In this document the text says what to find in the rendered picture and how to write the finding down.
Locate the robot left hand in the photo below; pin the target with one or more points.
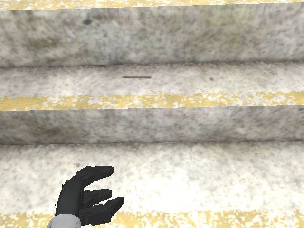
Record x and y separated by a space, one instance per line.
77 202

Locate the left robot forearm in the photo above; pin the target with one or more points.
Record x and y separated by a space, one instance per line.
64 221

